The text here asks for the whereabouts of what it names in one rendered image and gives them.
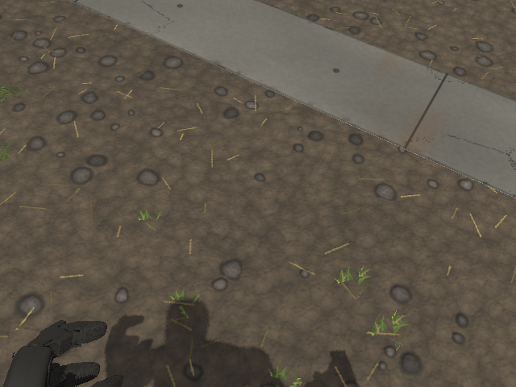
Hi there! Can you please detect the left robot hand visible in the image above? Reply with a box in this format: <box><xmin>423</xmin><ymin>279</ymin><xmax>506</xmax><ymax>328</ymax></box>
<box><xmin>3</xmin><ymin>320</ymin><xmax>123</xmax><ymax>387</ymax></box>

